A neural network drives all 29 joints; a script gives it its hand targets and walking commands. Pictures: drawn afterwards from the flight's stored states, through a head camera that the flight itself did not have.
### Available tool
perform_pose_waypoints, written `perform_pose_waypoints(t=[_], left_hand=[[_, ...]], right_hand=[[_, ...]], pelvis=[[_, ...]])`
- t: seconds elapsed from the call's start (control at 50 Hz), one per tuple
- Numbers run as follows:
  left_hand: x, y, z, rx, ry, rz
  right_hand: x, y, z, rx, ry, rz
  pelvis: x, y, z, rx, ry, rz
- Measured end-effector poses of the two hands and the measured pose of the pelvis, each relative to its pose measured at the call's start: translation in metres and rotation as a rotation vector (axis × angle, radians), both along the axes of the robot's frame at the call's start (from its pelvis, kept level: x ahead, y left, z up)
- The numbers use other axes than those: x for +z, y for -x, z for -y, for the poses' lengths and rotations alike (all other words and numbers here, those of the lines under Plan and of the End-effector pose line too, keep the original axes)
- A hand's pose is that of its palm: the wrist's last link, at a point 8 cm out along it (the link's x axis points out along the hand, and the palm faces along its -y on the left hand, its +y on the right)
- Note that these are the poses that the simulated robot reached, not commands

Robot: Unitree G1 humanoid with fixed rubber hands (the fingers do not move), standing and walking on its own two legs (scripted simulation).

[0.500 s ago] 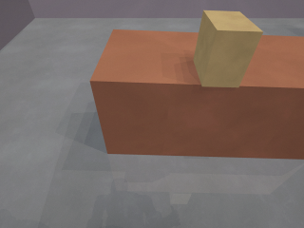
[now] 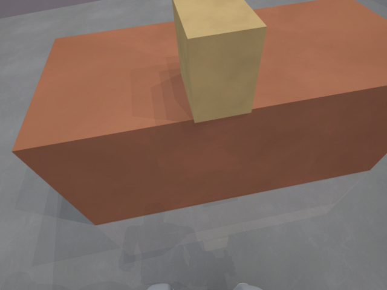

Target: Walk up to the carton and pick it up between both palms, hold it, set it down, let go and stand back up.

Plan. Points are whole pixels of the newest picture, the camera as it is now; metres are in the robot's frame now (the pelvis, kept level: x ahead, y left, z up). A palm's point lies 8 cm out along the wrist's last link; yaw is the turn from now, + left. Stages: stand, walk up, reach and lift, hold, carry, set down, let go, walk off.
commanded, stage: walk up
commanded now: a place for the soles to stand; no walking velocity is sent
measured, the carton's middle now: (212, 55) +0.78 -0.01 +0.06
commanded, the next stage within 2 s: none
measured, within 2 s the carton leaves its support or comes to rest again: neither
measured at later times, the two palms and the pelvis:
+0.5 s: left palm (125, 234) +0.27 +0.22 -0.14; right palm (343, 274) +0.19 -0.28 -0.10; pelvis +0.18 -0.03 +0.00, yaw +2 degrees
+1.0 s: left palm (164, 209) +0.33 +0.12 -0.10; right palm (360, 199) +0.36 -0.39 -0.12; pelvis +0.22 -0.15 -0.01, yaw +8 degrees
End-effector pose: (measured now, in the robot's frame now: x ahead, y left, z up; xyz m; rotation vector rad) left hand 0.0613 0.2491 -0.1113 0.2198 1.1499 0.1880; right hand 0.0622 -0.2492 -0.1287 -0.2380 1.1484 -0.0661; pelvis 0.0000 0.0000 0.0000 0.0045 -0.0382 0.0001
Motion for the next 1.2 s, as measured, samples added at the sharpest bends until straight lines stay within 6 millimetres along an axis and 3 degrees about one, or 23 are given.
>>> perform_pose_waypoints(t=[0.14, 0.22, 0.3, 0.38, 0.5, 0.6, 0.7, 0.8, 0.9, 1.0, 1.08, 1.2], left_hand=[[0.008, -0.021, -0.001, 0.041, -0.002, 0.01], [-0.006, -0.05, 0.005, 0.038, 0.052, 0.012], [-0.034, -0.092, 0.009, -0.008, 0.102, 0.008], [-0.046, -0.14, 0.017, -0.08, 0.117, -0.006], [-0.033, -0.213, 0.027, -0.121, 0.086, 0.039], [-0.024, -0.263, 0.058, -0.111, 0.083, 0.074], [-0.025, -0.295, 0.105, -0.077, 0.073, 0.113], [-0.015, -0.29, 0.136, -0.019, 0.041, 0.109], [0.008, -0.28, 0.136, 0.059, -0.007, 0.151], [0.009, -0.264, 0.132, 0.1, -0.036, 0.2], [-0.001, -0.237, 0.124, 0.132, -0.046, 0.203], [-0.02, -0.19, 0.108, 0.153, -0.021, 0.098]], right_hand=[[0.02, -0.063, 0.003, 0.02, 0.023, 0.048], [0.026, -0.098, 0.001, 0.02, 0.048, 0.074], [0.025, -0.131, 0.0, -0.011, 0.098, 0.127], [0.026, -0.138, 0.009, -0.109, 0.138, 0.126], [0.033, -0.123, 0.028, -0.174, 0.161, -0.008], [0.03, -0.143, 0.057, -0.165, 0.144, -0.05], [0.009, -0.214, 0.102, -0.093, 0.105, 0.043], [-0.001, -0.288, 0.137, -0.038, 0.078, 0.16], [0.007, -0.312, 0.142, 0.023, 0.054, 0.164], [0.01, -0.302, 0.142, 0.091, 0.056, 0.123], [0.01, -0.285, 0.137, 0.123, 0.058, 0.089], [0.019, -0.239, 0.126, 0.069, 0.045, 0.091]], pelvis=[[0.011, -0.057, 0.007, 0.007, 0.018, 0.006], [0.007, -0.09, 0.006, 0.03, 0.031, 0.013], [-0.008, -0.123, 0.004, 0.041, 0.011, 0.019], [-0.013, -0.149, 0.008, 0.013, -0.001, 0.021], [-0.003, -0.182, 0.03, 0.033, 0.005, 0.031], [-0.002, -0.207, 0.059, 0.052, -0.008, 0.026], [-0.016, -0.23, 0.098, 0.073, -0.023, 0.012], [-0.019, -0.233, 0.124, 0.074, -0.004, 0.027], [-0.007, -0.227, 0.138, 0.102, -0.016, 0.01], [-0.008, -0.217, 0.147, 0.148, 0.004, 0.002], [-0.013, -0.203, 0.144, 0.19, 0.02, 0.005], [-0.012, -0.186, 0.136, 0.219, 0.027, 0.017]])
